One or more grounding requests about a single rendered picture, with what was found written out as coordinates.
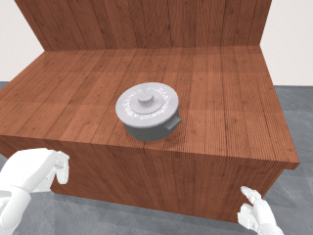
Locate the knob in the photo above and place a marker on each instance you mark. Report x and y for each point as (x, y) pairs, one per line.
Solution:
(145, 97)

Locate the robot left forearm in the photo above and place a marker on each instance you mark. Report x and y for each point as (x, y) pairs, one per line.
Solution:
(13, 202)

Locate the robot right forearm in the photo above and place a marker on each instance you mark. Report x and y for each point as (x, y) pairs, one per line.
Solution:
(269, 229)

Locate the robot right hand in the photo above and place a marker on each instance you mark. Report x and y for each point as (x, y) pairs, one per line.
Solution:
(252, 216)

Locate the table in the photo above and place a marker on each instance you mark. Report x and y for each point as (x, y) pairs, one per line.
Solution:
(233, 131)

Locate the pot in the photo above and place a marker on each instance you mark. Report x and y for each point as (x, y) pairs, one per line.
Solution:
(157, 132)

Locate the lid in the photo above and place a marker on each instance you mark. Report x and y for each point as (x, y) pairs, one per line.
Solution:
(161, 109)

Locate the robot left hand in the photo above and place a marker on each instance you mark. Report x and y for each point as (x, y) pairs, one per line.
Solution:
(29, 169)

